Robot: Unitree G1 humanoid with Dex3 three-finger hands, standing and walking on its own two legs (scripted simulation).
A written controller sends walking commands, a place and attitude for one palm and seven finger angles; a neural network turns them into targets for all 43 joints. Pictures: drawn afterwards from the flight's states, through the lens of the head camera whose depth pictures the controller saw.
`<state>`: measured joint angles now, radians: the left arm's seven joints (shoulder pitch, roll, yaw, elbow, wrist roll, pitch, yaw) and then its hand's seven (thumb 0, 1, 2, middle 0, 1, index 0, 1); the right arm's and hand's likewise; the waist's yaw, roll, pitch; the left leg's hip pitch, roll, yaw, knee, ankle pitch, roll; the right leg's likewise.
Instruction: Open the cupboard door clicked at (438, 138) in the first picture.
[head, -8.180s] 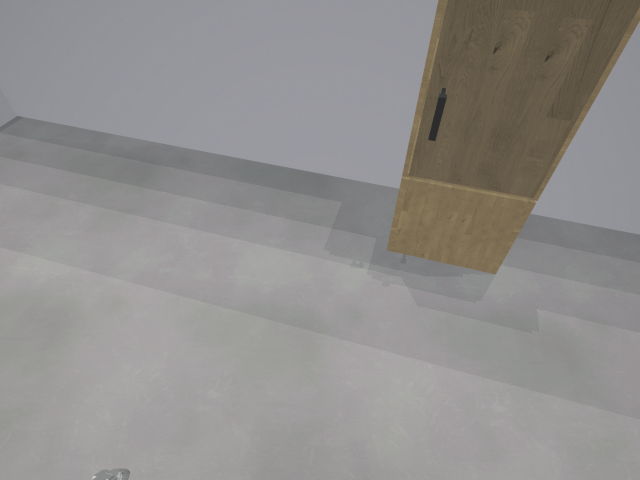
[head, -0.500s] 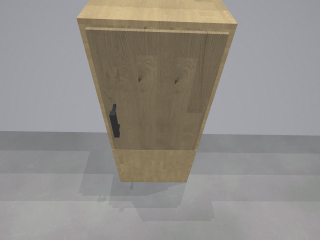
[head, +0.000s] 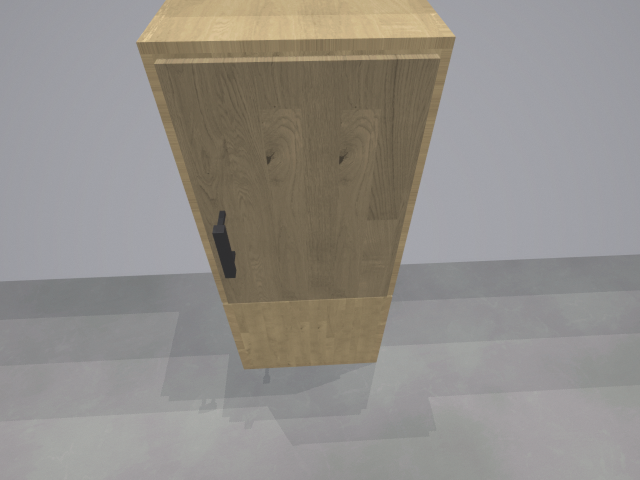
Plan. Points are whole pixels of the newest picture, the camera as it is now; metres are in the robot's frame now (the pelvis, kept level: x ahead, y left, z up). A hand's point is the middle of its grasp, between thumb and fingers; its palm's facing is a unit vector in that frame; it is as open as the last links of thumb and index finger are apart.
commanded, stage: look again from close up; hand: left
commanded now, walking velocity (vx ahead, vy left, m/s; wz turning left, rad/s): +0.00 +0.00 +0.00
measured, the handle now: (226, 245) +0.55 +0.22 -0.09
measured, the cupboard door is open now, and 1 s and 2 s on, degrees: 0 0 0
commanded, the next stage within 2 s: raise the hand with hooked fingers in 0.26 s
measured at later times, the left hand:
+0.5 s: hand out of the picture +0.11 +0.18 -0.08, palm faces +0.27 -0.94 -0.19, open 7.4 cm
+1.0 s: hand (173, 472) +0.15 +0.20 -0.07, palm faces +0.13 -0.99 -0.08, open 9.9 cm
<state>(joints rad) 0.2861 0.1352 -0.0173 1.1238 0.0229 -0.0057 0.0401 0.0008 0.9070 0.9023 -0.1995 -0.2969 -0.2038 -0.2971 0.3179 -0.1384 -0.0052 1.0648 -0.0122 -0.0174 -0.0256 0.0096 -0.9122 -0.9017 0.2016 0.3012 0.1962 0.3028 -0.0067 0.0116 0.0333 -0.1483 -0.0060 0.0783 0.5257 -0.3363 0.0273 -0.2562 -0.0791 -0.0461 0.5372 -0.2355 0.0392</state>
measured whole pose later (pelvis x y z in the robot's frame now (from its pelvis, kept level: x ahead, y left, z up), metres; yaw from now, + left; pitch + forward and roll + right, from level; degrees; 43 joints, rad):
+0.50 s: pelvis -0.03 -0.02 +0.00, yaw +2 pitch -2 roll +1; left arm 0.45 0.18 0.05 0.34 -0.13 -0.06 0.10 0.03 0.91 0.89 -0.20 -0.32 -0.21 -0.32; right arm 0.37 -0.20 0.01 0.87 0.04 -0.22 -0.07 0.01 -0.90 -0.90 0.20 0.30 0.20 0.30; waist -0.02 0.01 0.01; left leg -0.24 0.00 0.05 0.57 -0.30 0.01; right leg -0.34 -0.07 -0.06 0.59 -0.23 0.01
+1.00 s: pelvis -0.04 -0.03 -0.12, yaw +5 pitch +17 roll -3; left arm 0.37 0.24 0.21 0.00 -0.27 -0.48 -0.31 0.01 0.35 0.67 -0.24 -0.65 -0.24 -0.65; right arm 0.16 -0.22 0.02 0.52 0.00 -0.26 -0.03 0.01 -0.90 -0.90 0.20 0.30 0.20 0.30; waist 0.05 0.01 -0.14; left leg -1.06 0.01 -0.08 1.37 -0.62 -0.02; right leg -1.09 -0.04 -0.11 1.29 -0.50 -0.02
